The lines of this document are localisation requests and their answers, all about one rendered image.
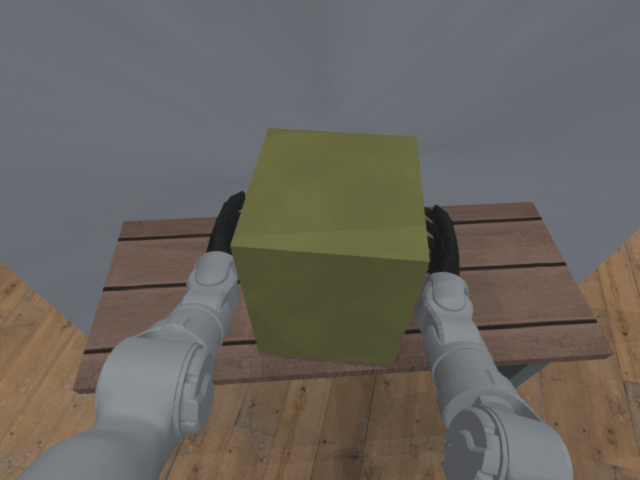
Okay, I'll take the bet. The robot right hand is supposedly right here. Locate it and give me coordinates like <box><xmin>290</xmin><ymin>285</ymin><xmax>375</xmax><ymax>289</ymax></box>
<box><xmin>424</xmin><ymin>205</ymin><xmax>460</xmax><ymax>277</ymax></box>

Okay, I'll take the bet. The carton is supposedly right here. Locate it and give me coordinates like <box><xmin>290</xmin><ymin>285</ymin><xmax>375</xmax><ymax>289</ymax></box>
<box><xmin>230</xmin><ymin>128</ymin><xmax>430</xmax><ymax>365</ymax></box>

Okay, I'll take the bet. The right robot forearm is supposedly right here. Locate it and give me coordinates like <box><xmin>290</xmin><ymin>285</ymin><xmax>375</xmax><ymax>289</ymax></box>
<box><xmin>415</xmin><ymin>272</ymin><xmax>573</xmax><ymax>470</ymax></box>

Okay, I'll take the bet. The table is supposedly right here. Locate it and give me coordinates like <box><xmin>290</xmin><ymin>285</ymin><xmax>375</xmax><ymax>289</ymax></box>
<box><xmin>72</xmin><ymin>202</ymin><xmax>614</xmax><ymax>394</ymax></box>

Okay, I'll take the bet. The left robot upper arm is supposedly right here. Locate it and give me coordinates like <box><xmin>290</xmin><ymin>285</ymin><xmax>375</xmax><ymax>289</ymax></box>
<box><xmin>16</xmin><ymin>337</ymin><xmax>214</xmax><ymax>480</ymax></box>

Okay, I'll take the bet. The right robot upper arm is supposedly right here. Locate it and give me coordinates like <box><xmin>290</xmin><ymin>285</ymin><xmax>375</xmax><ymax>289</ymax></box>
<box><xmin>442</xmin><ymin>405</ymin><xmax>573</xmax><ymax>480</ymax></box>

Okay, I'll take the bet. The robot left hand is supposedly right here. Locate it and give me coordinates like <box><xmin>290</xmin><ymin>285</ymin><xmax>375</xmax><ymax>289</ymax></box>
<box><xmin>206</xmin><ymin>191</ymin><xmax>245</xmax><ymax>256</ymax></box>

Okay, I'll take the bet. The left robot forearm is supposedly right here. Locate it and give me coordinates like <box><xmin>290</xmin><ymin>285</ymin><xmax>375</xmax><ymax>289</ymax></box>
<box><xmin>94</xmin><ymin>251</ymin><xmax>239</xmax><ymax>417</ymax></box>

